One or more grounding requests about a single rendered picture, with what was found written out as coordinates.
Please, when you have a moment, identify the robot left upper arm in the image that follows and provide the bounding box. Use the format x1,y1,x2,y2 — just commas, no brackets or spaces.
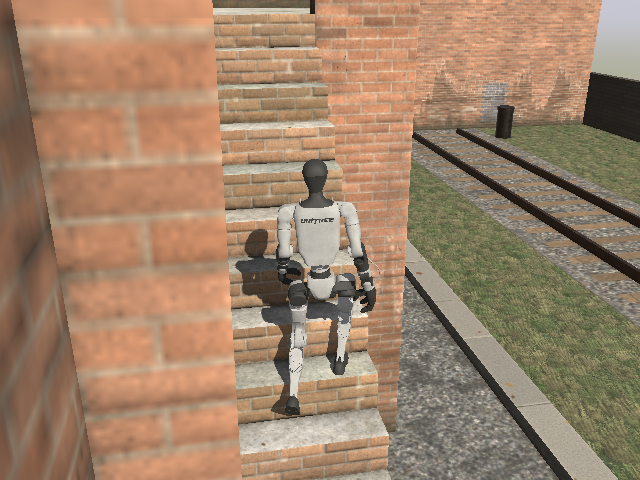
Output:
277,203,296,258

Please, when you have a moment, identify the robot right hand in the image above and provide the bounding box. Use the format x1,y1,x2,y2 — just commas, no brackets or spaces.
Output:
353,287,376,313

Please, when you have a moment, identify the robot left hand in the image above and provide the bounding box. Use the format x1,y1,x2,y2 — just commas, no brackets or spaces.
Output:
278,268,301,285

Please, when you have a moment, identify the robot right upper arm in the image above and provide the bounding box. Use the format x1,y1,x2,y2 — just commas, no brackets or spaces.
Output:
337,201,363,258

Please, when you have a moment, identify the humanoid robot torso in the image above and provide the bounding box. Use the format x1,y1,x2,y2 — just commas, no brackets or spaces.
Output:
294,197,341,300

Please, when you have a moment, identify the robot left foot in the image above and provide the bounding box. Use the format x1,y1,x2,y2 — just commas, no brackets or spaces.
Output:
285,396,300,415

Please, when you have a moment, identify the right robot forearm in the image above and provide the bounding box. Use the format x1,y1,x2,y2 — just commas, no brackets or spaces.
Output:
353,242,375,291

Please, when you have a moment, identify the left robot forearm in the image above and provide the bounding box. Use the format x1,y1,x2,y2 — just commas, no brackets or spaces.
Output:
276,244,290,274

